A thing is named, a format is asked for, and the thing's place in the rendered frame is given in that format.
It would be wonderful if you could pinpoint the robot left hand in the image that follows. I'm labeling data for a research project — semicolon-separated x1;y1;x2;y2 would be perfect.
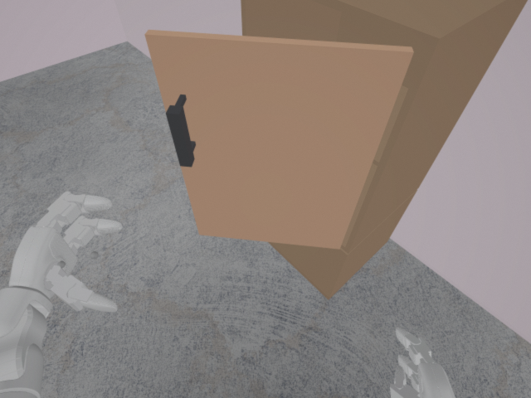
9;192;123;313

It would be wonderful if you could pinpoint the left robot forearm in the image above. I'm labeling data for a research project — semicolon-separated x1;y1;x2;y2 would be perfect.
0;286;53;398

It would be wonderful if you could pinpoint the robot right hand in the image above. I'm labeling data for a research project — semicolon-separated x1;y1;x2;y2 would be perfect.
390;328;455;398

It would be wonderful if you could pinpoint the cupboard door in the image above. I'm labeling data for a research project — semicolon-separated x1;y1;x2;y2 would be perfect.
144;30;414;250

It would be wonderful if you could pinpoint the handle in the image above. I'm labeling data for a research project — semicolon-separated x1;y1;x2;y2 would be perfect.
166;95;196;167

